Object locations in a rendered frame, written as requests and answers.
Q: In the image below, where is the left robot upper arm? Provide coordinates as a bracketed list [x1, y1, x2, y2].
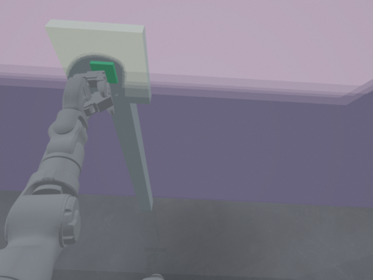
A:
[0, 194, 81, 280]

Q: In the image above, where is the button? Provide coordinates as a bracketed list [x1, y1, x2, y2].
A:
[90, 61, 118, 83]

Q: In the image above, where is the robot left hand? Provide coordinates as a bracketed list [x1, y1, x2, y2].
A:
[62, 71, 114, 121]

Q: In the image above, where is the panel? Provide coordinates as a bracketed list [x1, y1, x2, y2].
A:
[44, 19, 153, 212]

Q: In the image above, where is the robot left forearm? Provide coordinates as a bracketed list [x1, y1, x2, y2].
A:
[5, 108, 89, 245]

